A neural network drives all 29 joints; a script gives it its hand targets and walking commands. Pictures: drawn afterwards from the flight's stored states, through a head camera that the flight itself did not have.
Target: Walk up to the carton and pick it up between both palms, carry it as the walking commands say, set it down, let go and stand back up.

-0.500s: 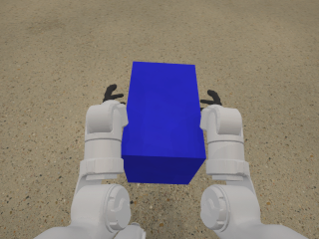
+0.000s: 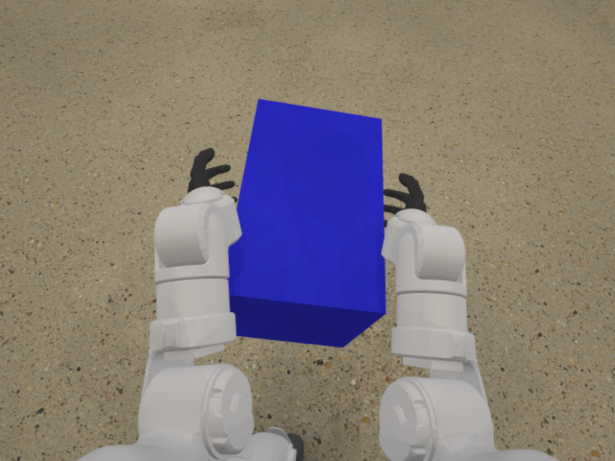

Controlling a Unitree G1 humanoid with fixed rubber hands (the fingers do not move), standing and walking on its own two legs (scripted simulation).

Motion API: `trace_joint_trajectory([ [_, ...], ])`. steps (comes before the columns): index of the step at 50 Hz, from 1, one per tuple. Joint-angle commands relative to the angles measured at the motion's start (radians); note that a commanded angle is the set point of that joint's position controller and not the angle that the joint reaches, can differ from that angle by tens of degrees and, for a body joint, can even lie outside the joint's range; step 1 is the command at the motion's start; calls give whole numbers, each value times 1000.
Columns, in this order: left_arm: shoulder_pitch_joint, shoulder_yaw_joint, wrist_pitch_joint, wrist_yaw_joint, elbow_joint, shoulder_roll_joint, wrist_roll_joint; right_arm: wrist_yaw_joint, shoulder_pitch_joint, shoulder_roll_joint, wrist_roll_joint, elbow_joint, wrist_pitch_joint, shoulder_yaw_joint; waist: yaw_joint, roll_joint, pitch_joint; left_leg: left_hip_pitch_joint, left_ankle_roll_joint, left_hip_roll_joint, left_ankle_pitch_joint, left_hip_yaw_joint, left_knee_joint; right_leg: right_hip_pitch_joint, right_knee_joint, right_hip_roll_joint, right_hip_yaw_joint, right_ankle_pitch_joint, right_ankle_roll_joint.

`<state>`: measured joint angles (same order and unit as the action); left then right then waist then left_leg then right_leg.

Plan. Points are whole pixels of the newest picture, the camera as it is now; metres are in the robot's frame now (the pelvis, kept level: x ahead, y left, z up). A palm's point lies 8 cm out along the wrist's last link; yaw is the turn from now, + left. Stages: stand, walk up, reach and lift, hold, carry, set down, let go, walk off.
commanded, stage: carry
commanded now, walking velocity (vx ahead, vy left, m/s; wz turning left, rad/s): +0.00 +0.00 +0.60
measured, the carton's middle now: (303, 230) +0.42 +0.02 +0.03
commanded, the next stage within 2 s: none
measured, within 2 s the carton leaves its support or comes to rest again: neither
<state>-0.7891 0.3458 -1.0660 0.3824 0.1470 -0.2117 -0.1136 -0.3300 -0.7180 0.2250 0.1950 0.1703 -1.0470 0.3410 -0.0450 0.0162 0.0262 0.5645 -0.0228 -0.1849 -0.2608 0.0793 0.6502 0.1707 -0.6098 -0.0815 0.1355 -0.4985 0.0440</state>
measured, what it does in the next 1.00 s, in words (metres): steps to the left, turning left: left foot, then right foot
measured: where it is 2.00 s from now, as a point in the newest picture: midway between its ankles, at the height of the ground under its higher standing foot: outside the picture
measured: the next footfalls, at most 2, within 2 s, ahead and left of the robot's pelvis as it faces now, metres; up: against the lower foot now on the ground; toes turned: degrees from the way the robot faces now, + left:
left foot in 0.32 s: +0.01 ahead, +0.18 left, +0.00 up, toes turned +9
right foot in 0.68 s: -0.15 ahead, +0.00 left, +0.01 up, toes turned +15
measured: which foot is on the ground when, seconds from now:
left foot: down 0.00-0.18, up 0.20-0.30, down 0.32-0.88, up 0.90-1.00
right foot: down 0.00-0.34, up 0.36-0.66, down 0.68-1.00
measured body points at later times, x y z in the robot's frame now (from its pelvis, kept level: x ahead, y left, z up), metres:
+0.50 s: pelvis -0.09 +0.12 +0.01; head -0.04 +0.18 +0.45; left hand +0.23 +0.39 +0.08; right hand +0.32 +0.15 +0.09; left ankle -0.03 +0.18 -0.72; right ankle -0.08 -0.05 -0.63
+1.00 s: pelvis -0.19 +0.25 -0.02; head -0.16 +0.30 +0.42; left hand +0.08 +0.58 +0.09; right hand +0.21 +0.36 +0.08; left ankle -0.21 +0.39 -0.71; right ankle -0.19 +0.00 -0.70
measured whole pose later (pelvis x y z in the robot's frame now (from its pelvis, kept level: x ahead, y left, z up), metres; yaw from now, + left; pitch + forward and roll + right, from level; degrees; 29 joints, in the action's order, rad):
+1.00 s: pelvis -0.19 +0.25 -0.02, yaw +29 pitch +6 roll -1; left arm -0.85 0.32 -1.02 0.39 0.24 -0.15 -0.12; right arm -0.35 -0.84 0.21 0.18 0.31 -1.02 0.39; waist -0.05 0.06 0.01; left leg 0.65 -0.19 -0.05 -0.51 0.15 0.96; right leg 0.31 -0.85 -0.27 0.11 -0.45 0.11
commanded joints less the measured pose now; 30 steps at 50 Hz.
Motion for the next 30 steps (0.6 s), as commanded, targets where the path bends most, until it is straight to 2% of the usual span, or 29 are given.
trace_joint_trajectory([
  [1,-640,-603,16,-235,19,-948,262,164,-926,836,-370,-243,43,-571,80,-79,-658,-461,44,147,511,81,-163,-104,-348,-112,35,577,-28],
  [2,-632,-589,15,-225,38,-941,230,172,-897,827,-362,-155,32,-553,41,-289,-632,-632,52,275,1029,297,-91,152,-405,-8,-5,18,13],
  [3,-757,-580,17,-212,44,-906,222,176,-980,804,-387,-129,29,-550,40,-373,-653,-700,67,327,1113,449,-76,300,-518,77,-49,-211,25],
  [4,-736,-571,18,-209,68,-889,213,164,-879,834,-368,-26,10,-551,53,-254,-652,-720,106,322,1153,503,-61,343,-540,93,-125,-224,22],
  [5,-714,-587,18,-207,22,-895,217,174,-831,851,-371,-29,-1,-550,48,-194,-639,-654,43,325,960,525,-171,290,-485,116,-97,-202,11],
  [6,-719,-564,29,-189,62,-876,184,170,-836,841,-369,24,-2,-534,32,-171,-628,-575,-161,244,691,415,-309,175,-358,131,-34,-196,-9],
  [7,-740,-557,36,-189,72,-876,191,178,-926,823,-373,14,6,-508,-17,-334,-601,-369,-434,175,713,262,-447,-45,-224,135,69,-243,-24],
  [8,-701,-547,47,-183,56,-846,201,180,-916,811,-365,55,1,-483,-106,-353,-665,-107,-753,12,862,-20,-261,-449,69,81,141,-333,-103],
  [9,-758,-552,69,-177,22,-861,203,185,-842,904,-400,78,10,-548,-57,235,-665,-173,-642,-24,183,-52,375,-294,313,-162,-23,113,-153],
  [10,-852,-589,79,-182,-41,-871,219,178,-779,920,-380,137,5,-542,3,467,-724,-113,-329,181,-471,158,921,-146,161,-443,-236,538,-245],
  [11,-1028,-591,73,-171,-116,-824,278,166,-982,849,-407,15,23,-495,37,158,-637,-5,-127,280,-406,205,709,-161,57,-440,-288,630,-221],
  [12,-853,-597,47,-193,-59,-832,271,169,-738,854,-333,83,17,-454,54,66,-554,88,-63,282,-377,91,523,-212,64,-440,-198,622,-171],
  [13,-890,-603,54,-203,-117,-846,290,149,-774,886,-311,66,47,-456,80,70,-529,13,-32,264,-257,0,274,-204,-1,-363,-33,765,-101],
  [14,-1019,-594,42,-192,-76,-852,276,148,-915,880,-327,49,43,-439,83,127,-459,-22,-4,251,-244,-85,65,-198,-101,-324,9,961,-73],
  [15,-759,-542,33,-188,35,-853,228,148,-780,855,-317,45,24,-459,99,200,-494,-173,5,190,-129,-94,-156,-214,-318,-250,60,1051,-36],
  [16,-692,-517,32,-175,67,-843,215,148,-782,806,-323,55,23,-467,75,60,-540,-490,10,229,393,140,-137,103,-454,-141,41,418,17],
  [17,-552,-502,2,-182,100,-831,178,157,-587,788,-289,132,-11,-445,27,-311,-548,-634,57,402,1147,453,-45,391,-603,14,27,-156,80],
  [18,-736,-524,26,-183,83,-829,200,166,-770,785,-329,86,15,-471,42,-331,-591,-706,88,382,1310,449,-11,463,-665,46,-80,-228,92],
  [19,-896,-593,44,-189,-1,-865,257,171,-863,791,-338,44,49,-452,55,-332,-597,-663,69,370,1342,477,-2,470,-673,72,-116,-218,90],
  [21,-971,-586,70,-179,-11,-857,261,150,-973,748,-338,-14,63,-439,55,-138,-666,-637,2,326,771,458,-122,411,-643,85,-137,-140,66],
  [22,-817,-592,55,-190,64,-913,254,153,-898,756,-328,-51,58,-454,53,-189,-685,-614,-23,303,605,395,-166,405,-632,64,-118,-80,64],
  [23,-839,-596,55,-184,97,-920,244,153,-910,760,-310,-12,53,-432,48,-221,-631,-594,-70,265,365,348,-235,403,-565,86,-86,-43,49],
  [24,-891,-618,80,-183,-29,-903,269,157,-892,780,-333,-52,78,-435,49,-280,-685,-666,-167,246,488,307,-242,366,-515,106,-77,-41,44],
  [25,-1026,-664,86,-173,-78,-903,300,156,-877,796,-321,16,79,-413,50,-315,-644,-671,-220,233,595,282,-266,361,-472,125,-56,-67,42],
  [26,-1019,-687,92,-178,-57,-923,322,148,-958,759,-314,-43,110,-383,41,-354,-728,-669,-260,202,621,259,-292,289,-442,139,-50,-45,41],
  [27,-988,-685,98,-180,-85,-927,334,149,-900,779,-323,-47,107,-406,41,-309,-701,-695,-311,194,735,247,-310,261,-318,156,-10,-103,48],
  [28,-995,-694,100,-176,-95,-912,350,135,-890,755,-305,-37,109,-383,33,-328,-751,-681,-327,188,818,234,-307,164,-229,168,12,-100,66],
  [29,-819,-633,92,-176,-14,-906,305,138,-908,753,-332,-88,102,-432,14,-280,-732,-591,-391,156,893,185,-276,11,-59,176,40,-94,46],
  [30,-788,-637,91,-178,-18,-918,314,132,-897,735,-321,-102,102,-415,-29,-284,-784,-440,-543,99,1040,59,-141,-276,102,137,36,-84,1],
])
